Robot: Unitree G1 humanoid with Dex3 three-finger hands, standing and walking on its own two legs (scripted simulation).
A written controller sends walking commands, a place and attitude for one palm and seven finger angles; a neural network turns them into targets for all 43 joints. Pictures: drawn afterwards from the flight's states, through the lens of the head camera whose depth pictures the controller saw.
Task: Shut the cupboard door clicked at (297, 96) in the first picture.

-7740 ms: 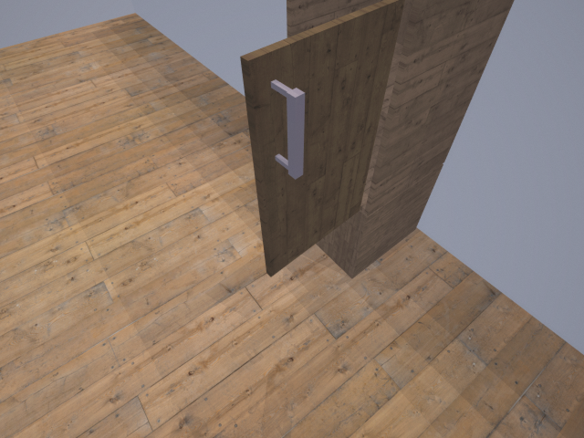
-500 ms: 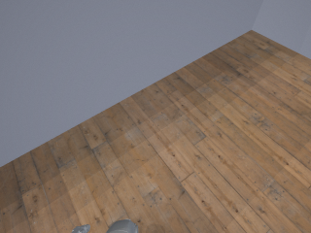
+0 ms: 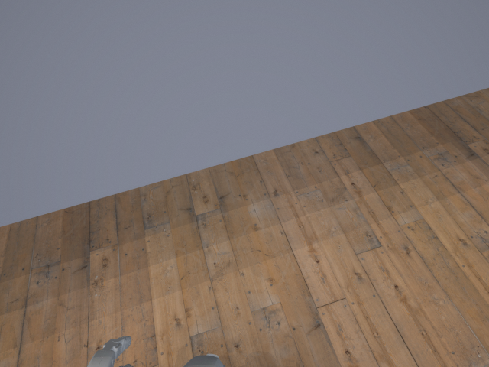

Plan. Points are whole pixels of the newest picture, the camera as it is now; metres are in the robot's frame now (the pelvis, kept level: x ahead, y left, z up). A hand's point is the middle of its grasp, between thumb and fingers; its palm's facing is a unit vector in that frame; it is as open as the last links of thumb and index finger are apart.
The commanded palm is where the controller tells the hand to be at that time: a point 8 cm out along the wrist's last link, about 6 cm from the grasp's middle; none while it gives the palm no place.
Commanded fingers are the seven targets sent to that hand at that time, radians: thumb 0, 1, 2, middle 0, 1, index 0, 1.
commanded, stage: walk to a spot facing it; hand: left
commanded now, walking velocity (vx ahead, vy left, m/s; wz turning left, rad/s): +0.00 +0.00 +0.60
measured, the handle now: out of the picture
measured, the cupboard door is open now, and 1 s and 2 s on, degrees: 93 93 93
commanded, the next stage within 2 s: none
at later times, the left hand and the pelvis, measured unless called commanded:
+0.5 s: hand out of the picture +0.03 +0.24 -0.16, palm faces +0.34 -0.90 -0.26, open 7.4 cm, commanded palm none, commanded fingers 0.00 0.90 0.90 -0.20 -0.30 -0.20 -0.30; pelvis +0.03 +0.01 +0.01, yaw +18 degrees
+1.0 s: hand out of the picture +0.00 +0.17 -0.16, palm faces +0.61 -0.75 -0.24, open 7.3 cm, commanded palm none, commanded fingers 0.00 0.90 0.90 -0.20 -0.30 -0.20 -0.30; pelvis +0.07 -0.02 +0.01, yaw +38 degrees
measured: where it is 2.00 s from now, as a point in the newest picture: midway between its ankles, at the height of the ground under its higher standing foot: (204, 343)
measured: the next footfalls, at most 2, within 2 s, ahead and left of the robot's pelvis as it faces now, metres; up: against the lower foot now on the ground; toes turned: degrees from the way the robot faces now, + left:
left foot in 0.32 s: +0.03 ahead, +0.13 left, +0.00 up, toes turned +18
right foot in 0.66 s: +0.14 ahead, -0.12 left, +0.00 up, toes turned +22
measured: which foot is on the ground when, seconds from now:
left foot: up 0.00-0.30, down 0.32-0.66, up 0.68-1.00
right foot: down 0.00-0.32, up 0.34-0.64, down 0.66-1.00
